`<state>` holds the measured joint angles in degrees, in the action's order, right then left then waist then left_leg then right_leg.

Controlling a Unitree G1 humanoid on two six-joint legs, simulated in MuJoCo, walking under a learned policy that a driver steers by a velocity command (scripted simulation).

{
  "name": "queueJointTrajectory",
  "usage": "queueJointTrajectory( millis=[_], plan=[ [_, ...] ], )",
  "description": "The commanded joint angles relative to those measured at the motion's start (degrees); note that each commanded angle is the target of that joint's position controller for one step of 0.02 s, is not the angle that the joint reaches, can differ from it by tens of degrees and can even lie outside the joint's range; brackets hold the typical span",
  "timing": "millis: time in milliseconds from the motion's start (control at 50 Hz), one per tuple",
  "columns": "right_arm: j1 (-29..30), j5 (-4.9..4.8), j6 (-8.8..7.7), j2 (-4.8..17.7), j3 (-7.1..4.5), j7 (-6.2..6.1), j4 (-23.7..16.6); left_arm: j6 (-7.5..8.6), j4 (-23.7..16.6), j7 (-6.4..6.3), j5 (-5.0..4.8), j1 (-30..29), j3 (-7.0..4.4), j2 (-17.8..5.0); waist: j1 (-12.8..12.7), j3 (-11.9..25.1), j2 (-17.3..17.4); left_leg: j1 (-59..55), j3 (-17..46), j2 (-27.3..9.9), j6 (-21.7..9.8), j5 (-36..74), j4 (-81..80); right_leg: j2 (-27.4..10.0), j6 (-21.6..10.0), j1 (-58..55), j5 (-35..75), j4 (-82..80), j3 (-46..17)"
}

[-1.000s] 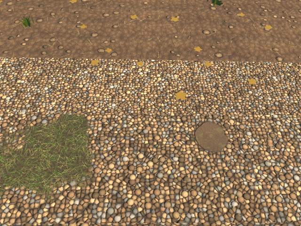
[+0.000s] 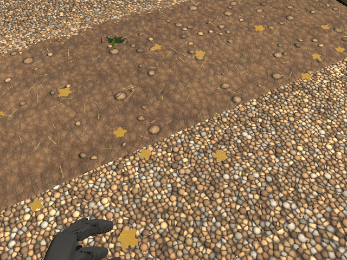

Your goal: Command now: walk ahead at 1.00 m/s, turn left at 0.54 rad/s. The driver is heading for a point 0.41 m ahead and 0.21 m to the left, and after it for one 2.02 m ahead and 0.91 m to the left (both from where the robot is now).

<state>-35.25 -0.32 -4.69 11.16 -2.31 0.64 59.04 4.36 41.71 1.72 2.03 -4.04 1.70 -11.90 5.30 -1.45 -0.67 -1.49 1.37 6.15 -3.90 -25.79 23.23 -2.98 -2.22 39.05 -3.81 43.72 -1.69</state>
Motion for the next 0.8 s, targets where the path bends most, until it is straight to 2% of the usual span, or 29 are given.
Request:
queueJointTrajectory(
  millis=[20,40,60,80,100,120,160,240,300,320,380,420,440,460,480,500,520,540,560,580,600,620,640,660,680,700,720,760,800],
  plan=[
    [5.55,-0.74,-0.98,12.48,-2.23,0.16,-6.35,0.44,0.02,-0.95,-0.34,7.68,-3.02,-8.85,-9.20,-1.34,-0.97,15.02,12.02,-13.67,-6.74,51.66,-1.89,4.58,-1.07,-27.98,-0.20,-10.71,3.94],
    [6.47,-0.24,-0.20,14.35,-2.61,0.13,-6.70,0.85,2.69,-1.32,-0.13,16.44,-3.99,-10.43,-13.40,4.85,-0.01,14.06,10.31,-11.41,-5.38,53.42,10.73,4.90,-2.11,-37.70,-2.43,-11.01,3.22],
    [7.73,0.16,-0.04,13.22,-2.51,0.08,-8.35,1.53,3.67,-2.02,0.82,26.75,-5.17,-14.46,-17.81,11.54,-0.83,21.29,7.58,-9.10,-4.09,44.19,28.06,-4.49,-4.70,-49.60,-14.93,-11.93,-7.41],
    [0.85,-1.37,0.27,4.39,-1.00,0.12,-9.15,1.89,3.46,-2.21,2.40,29.57,-5.82,-16.45,-14.19,21.77,-9.78,34.91,3.63,-3.63,-3.16,2.60,51.06,-20.68,-10.14,-62.90,-33.28,-17.19,-32.92],
    [4.50,-1.33,1.08,8.91,-1.99,-0.45,-10.62,1.34,3.87,-2.17,0.70,28.37,-6.10,-14.65,-14.53,20.02,-9.11,42.48,3.01,-4.09,-3.68,1.96,57.38,-22.85,-11.37,-59.82,-33.14,-24.59,-43.59],
    [9.60,-0.29,1.68,10.21,-2.51,-0.62,-11.44,1.39,4.19,-2.09,0.12,23.70,-5.64,-11.46,-12.56,9.57,-4.90,45.56,3.67,-7.70,-3.86,7.10,55.49,-20.42,-10.11,-52.40,-27.69,-25.07,-33.83],
    [12.14,1.22,3.09,8.25,-2.59,-0.24,-11.05,1.81,4.68,-1.73,0.07,19.77,-5.52,-7.70,-9.25,0.10,-2.37,41.54,3.93,-11.30,-2.99,9.84,49.43,-16.42,-8.14,-39.05,-12.94,-27.29,-19.02],
    [15.90,2.41,6.53,6.49,-2.96,1.75,-13.62,3.16,7.28,-1.69,-2.06,21.09,-6.03,-7.84,-5.06,-3.49,-2.94,40.98,3.29,-15.13,-1.03,10.28,40.65,-14.33,-6.74,-34.44,4.93,-29.01,-4.13],
    [21.96,3.28,6.99,7.12,-3.00,3.22,-16.71,4.33,10.41,-1.80,-0.48,25.70,-6.59,-9.75,-6.71,-2.18,-2.52,46.37,-0.35,-14.69,-1.55,21.71,41.79,-14.90,-7.58,-39.18,13.60,-25.70,4.02],
    [25.42,2.49,6.26,7.46,-3.47,3.18,-17.60,5.64,11.94,-2.08,-0.61,24.41,-5.48,-5.62,-5.04,-4.00,-1.75,48.17,2.65,-14.54,-2.12,30.48,31.52,-11.32,-2.65,-39.03,3.04,-26.32,6.94],
    [26.54,2.42,4.25,5.58,-2.46,5.74,-16.83,7.40,11.86,-3.72,-1.34,21.75,-5.09,-6.64,-3.12,-3.58,0.56,24.70,-7.12,-8.57,-2.85,65.55,15.59,-6.05,1.70,-22.76,-4.81,-19.13,18.84],
    [25.72,2.38,4.88,5.75,-1.93,6.38,-15.46,6.79,11.53,-4.22,-1.08,23.76,-5.11,-7.53,-3.37,-5.20,2.06,19.91,-11.25,-6.20,-2.14,67.28,11.77,-6.81,2.30,-22.05,-3.82,-11.16,21.13],
    [25.81,2.48,5.47,6.17,-1.96,5.50,-14.44,5.54,12.44,-4.48,-1.72,25.51,-4.90,-7.17,-3.14,-4.32,1.97,16.50,-13.88,-4.67,-2.30,68.45,10.83,-6.67,2.63,-22.91,1.17,-4.06,22.02],
    [25.76,-2.34,5.42,9.54,-3.37,5.22,-16.60,3.23,8.08,-4.51,-6.64,23.11,-5.87,-12.98,-3.24,-0.94,-3.55,15.28,-9.97,-4.14,-1.09,57.59,9.39,-7.46,3.20,-27.14,16.81,3.63,19.30],
    [20.08,-2.85,5.86,13.16,-4.76,5.31,-15.11,1.67,7.01,-4.42,-6.66,21.95,-5.84,-13.37,-0.22,2.08,-4.43,11.87,-9.60,-5.96,-1.57,58.84,6.56,-9.88,4.19,-29.49,20.93,15.96,18.16],
    [12.33,-1.58,6.20,16.04,-6.34,5.16,-12.33,0.92,6.06,-4.50,-5.69,22.16,-5.53,-12.14,1.97,5.87,-2.27,5.89,-9.12,-6.95,-2.83,63.67,2.52,-9.89,5.80,-31.44,21.04,29.66,16.97],
    [4.17,-0.33,6.22,16.47,-7.02,4.59,-8.99,0.75,6.25,-4.17,-6.58,18.63,-5.85,-12.33,7.75,3.41,4.11,-1.54,-6.25,-10.89,-7.75,72.42,-8.65,-4.49,8.30,-23.92,-4.15,55.23,17.16],
    [-0.02,0.25,4.86,16.75,-6.28,3.15,-6.19,1.35,6.03,-3.82,-4.92,15.64,-5.70,-9.42,10.87,-5.22,13.82,-4.72,-3.05,-11.83,-10.92,74.72,-16.43,3.81,8.24,-11.38,-46.45,75.20,15.69],
    [2.59,2.85,2.75,20.88,-5.09,2.90,-5.44,2.16,1.65,-4.35,-0.55,16.51,-4.65,-3.14,2.87,-4.74,19.44,-11.91,-2.09,-11.55,-7.88,105.04,6.78,3.41,6.24,7.07,-57.13,83.97,10.49],
    [2.15,3.07,1.95,21.71,-5.26,2.05,-8.45,3.62,-3.21,-2.97,-0.93,26.56,-3.44,-2.93,-2.69,12.51,19.20,-32.59,15.78,-20.67,-21.25,106.76,16.81,3.77,7.69,21.23,-47.85,80.17,-1.50],
    [8.82,1.82,3.15,20.70,-6.09,1.81,-14.06,4.27,-4.66,-2.50,-1.73,24.71,-3.56,-7.59,-1.03,21.18,5.86,-32.93,23.04,-22.84,-23.46,86.53,11.36,0.81,6.23,24.00,-38.90,72.37,-4.11],
    [15.05,0.71,4.15,23.65,-6.83,1.20,-16.61,4.20,-6.40,-2.46,-3.29,23.88,-4.22,-9.78,-5.17,24.03,0.05,-27.42,34.42,-27.31,-27.09,58.49,6.14,0.19,6.57,25.63,-33.85,71.87,-6.33],
    [21.15,0.88,3.75,21.74,-5.87,0.43,-19.19,3.78,-4.26,-3.21,-4.40,23.14,-5.60,-13.41,-8.33,23.30,-11.72,-13.53,41.47,-30.79,-24.67,39.64,-1.13,-1.47,6.01,21.93,-23.13,58.65,-9.02],
    [29.47,0.22,3.44,19.37,-4.88,-0.47,-22.31,1.56,-3.85,-4.54,-4.66,20.16,-6.73,-15.73,-11.39,9.47,-12.55,8.76,38.94,-30.48,-22.03,48.65,-4.36,-3.10,9.47,15.30,-21.06,44.81,-8.84],
    [30.65,0.51,3.47,16.66,-4.05,-1.16,-22.36,0.23,-3.67,-5.39,-2.71,18.85,-6.70,-14.74,-11.70,6.10,-12.67,22.26,32.67,-24.86,-19.84,52.70,-3.56,-3.97,11.44,4.48,-19.74,32.04,-8.27],
    [28.45,0.54,3.38,15.79,-3.79,-1.96,-22.16,0.12,-4.52,-6.05,-1.15,16.68,-6.52,-13.37,-9.91,6.53,-10.65,28.95,26.10,-18.53,-17.45,55.97,-1.82,-2.67,11.98,-4.05,-15.47,20.07,-6.98],
    [26.84,0.00,3.80,16.52,-4.46,-2.91,-21.74,0.50,-5.69,-5.94,-0.86,14.61,-6.12,-10.51,-8.82,10.21,-6.43,31.70,20.11,-11.75,-14.52,54.20,0.75,-0.30,11.49,-13.21,-7.79,10.34,-6.36],
    [25.71,-1.71,5.11,15.68,-4.66,-4.38,-20.79,0.72,-6.80,-4.83,-2.24,10.86,-5.65,-7.11,-7.24,15.34,1.16,28.46,16.77,-5.73,-9.68,46.89,4.15,5.35,10.43,-21.48,1.08,-1.53,-4.62],
    [26.30,-1.99,5.99,12.77,-4.30,-4.61,-21.52,-0.19,-7.25,-4.20,-2.88,10.97,-6.26,-7.16,-8.08,15.34,3.20,24.85,19.68,-4.54,-6.51,36.73,8.31,7.34,9.90,-23.63,3.46,-9.09,-5.06]
  ],
)
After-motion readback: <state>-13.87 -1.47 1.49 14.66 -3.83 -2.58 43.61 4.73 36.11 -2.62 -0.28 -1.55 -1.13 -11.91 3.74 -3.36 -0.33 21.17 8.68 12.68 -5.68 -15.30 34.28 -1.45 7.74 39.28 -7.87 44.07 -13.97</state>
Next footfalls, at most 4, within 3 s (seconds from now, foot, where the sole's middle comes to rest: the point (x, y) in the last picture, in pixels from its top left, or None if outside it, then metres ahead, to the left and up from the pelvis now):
0.06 right None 0.25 -0.12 -0.76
0.54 left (133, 248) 0.60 0.18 -0.94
0.84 right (139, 190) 0.88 0.14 -0.94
1.16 left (123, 243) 0.63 0.22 -0.94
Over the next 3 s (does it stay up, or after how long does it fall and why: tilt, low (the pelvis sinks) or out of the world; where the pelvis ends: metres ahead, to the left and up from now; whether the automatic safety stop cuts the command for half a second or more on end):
stays up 0.80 0.17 -0.16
